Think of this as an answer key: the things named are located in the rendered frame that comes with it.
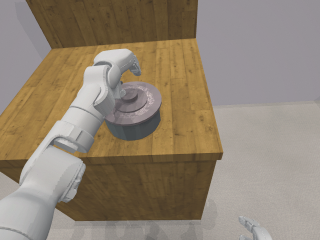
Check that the knob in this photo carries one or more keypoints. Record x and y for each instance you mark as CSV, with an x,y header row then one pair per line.
x,y
131,95

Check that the robot left upper arm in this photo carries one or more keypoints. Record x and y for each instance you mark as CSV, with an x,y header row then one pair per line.
x,y
27,213

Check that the left robot hand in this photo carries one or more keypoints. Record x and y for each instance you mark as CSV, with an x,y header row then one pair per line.
x,y
124,59

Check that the table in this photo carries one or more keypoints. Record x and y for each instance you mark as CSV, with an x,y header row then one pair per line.
x,y
163,176

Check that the right robot hand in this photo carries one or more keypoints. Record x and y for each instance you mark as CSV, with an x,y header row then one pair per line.
x,y
258,232

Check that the pot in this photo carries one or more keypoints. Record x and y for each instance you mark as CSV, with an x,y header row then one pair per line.
x,y
135,132

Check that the left robot forearm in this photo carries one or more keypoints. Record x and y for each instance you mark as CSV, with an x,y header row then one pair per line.
x,y
77,128

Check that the lid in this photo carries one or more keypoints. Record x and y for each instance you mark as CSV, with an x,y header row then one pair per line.
x,y
144,108

